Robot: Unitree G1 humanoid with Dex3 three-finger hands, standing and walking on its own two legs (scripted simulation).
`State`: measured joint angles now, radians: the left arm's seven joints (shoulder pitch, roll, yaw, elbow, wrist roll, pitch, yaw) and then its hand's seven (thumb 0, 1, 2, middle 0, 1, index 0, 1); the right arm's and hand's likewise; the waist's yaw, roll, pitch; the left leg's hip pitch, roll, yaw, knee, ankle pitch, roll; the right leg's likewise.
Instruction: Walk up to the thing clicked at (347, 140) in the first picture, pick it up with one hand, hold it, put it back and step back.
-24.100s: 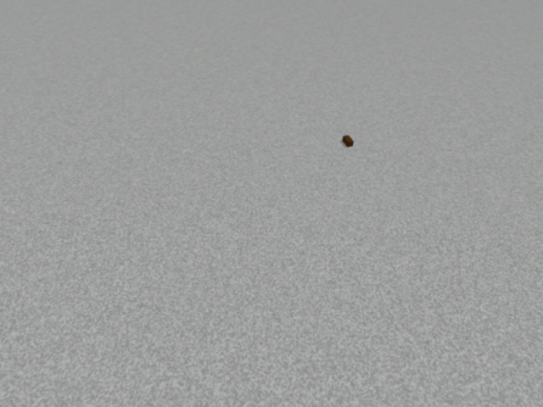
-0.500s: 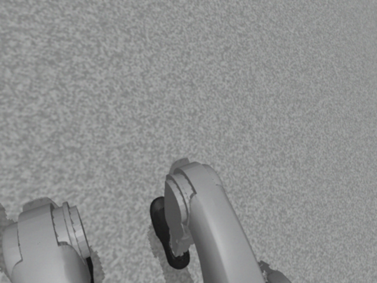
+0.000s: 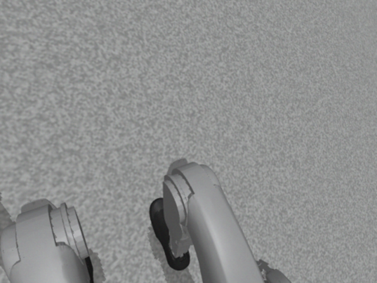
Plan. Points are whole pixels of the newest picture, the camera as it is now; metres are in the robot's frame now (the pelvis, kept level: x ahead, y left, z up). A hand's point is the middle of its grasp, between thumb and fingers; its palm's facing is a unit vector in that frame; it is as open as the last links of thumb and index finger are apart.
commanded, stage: rise first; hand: left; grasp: from above
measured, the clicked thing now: out of the picture +0.54 +0.33 -0.30
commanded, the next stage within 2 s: approach in 0.10 s
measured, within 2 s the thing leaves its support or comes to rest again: neither
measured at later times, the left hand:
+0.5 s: hand out of the picture +0.53 +0.33 -0.18, palm faces -0.39 -0.13 -0.91, open 12.4 cm
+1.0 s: hand out of the picture +0.52 +0.33 -0.19, palm faces -0.45 -0.14 -0.88, open 11.3 cm
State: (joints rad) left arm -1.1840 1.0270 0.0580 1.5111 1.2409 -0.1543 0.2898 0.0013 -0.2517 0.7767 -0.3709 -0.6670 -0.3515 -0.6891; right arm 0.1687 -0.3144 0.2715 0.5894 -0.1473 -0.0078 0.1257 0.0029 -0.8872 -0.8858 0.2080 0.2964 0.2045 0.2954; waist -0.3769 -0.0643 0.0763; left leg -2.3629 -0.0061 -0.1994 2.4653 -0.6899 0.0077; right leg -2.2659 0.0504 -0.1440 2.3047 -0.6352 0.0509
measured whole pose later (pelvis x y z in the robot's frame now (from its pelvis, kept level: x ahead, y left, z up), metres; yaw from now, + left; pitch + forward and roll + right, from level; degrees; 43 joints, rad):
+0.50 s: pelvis +0.00 +0.00 +0.00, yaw +0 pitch +33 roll -13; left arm -1.28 1.02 -0.02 1.53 1.24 -0.14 0.29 0.00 -0.24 0.76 -0.38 -0.70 -0.36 -0.72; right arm 0.18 -0.32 0.28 0.60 -0.16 -0.03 0.12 0.00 -0.89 -0.89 0.21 0.30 0.20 0.30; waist -0.40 -0.09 0.08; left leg -2.38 -0.01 -0.20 2.47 -0.69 0.01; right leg -2.28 0.05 -0.14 2.31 -0.63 0.05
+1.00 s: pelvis +0.00 +0.00 +0.00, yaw -1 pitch +32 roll -14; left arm -1.24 1.05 0.01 1.48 1.21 -0.14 0.22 0.00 -0.08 0.61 -0.49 -0.61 -0.49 -0.61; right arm 0.18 -0.33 0.32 0.56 -0.16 0.02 0.09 0.00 -0.89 -0.89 0.21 0.30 0.21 0.30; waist -0.40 -0.09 0.14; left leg -2.37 0.00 -0.21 2.47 -0.68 0.01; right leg -2.27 0.05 -0.15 2.30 -0.62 0.05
